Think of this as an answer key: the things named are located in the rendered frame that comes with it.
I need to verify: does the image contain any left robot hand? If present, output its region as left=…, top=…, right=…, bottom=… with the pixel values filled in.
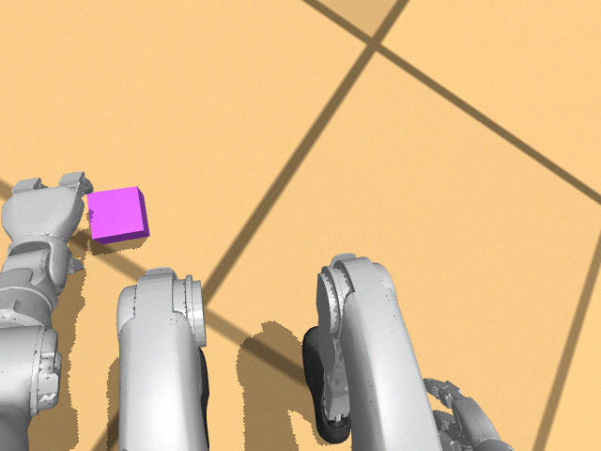
left=1, top=171, right=94, bottom=274

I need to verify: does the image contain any small box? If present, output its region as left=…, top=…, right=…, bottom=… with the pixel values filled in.
left=86, top=186, right=150, bottom=244

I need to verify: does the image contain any right robot foot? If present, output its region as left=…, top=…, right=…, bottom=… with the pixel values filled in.
left=302, top=326, right=351, bottom=444

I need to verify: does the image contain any right robot hand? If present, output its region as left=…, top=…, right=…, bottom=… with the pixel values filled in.
left=424, top=379, right=501, bottom=451

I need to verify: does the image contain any left robot arm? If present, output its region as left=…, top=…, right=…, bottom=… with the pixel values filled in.
left=0, top=235, right=69, bottom=451

